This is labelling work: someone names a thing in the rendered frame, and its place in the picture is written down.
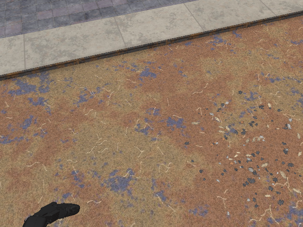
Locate left robot hand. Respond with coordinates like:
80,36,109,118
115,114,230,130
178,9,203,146
23,201,80,227

